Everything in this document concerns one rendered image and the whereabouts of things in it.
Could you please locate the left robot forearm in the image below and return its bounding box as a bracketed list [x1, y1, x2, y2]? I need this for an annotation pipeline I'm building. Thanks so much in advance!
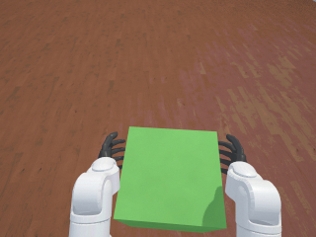
[68, 157, 120, 237]

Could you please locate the right robot hand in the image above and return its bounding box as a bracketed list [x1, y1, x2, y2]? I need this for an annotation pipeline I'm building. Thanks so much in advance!
[217, 133, 248, 175]

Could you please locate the carton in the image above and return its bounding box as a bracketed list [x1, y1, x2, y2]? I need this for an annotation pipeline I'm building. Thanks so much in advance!
[114, 126, 227, 233]

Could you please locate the left robot hand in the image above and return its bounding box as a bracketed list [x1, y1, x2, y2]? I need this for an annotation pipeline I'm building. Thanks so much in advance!
[98, 131, 125, 170]

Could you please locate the right robot forearm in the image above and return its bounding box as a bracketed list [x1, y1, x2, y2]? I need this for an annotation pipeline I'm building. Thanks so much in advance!
[225, 161, 282, 237]

